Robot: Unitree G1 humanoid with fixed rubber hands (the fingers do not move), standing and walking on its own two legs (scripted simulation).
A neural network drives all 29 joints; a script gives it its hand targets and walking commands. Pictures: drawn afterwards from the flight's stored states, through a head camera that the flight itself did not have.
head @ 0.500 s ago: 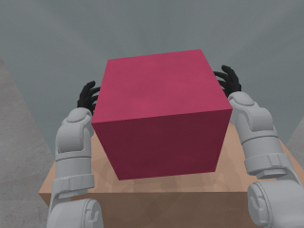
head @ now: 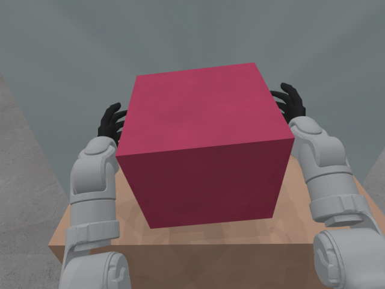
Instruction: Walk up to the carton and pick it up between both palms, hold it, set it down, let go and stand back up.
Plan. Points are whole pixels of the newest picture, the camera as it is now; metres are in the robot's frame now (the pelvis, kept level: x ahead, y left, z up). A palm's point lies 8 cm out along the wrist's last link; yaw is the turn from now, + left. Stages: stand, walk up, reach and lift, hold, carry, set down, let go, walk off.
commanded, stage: hold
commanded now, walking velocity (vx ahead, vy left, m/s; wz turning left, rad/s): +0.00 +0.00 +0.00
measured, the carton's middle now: (202, 145) +0.41 +0.00 +0.16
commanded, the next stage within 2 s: set down in 0.24 s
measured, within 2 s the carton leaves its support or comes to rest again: neither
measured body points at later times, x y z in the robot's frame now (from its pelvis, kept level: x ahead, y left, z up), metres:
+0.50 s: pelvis +0.00 +0.00 +0.00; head -0.06 +0.01 +0.45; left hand +0.38 +0.21 +0.23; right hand +0.40 -0.16 +0.25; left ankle +0.05 +0.13 -0.75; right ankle +0.01 -0.14 -0.75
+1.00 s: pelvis +0.02 +0.00 +0.00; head +0.00 +0.02 +0.45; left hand +0.42 +0.19 +0.17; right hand +0.41 -0.17 +0.17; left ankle +0.05 +0.13 -0.75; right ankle +0.01 -0.14 -0.75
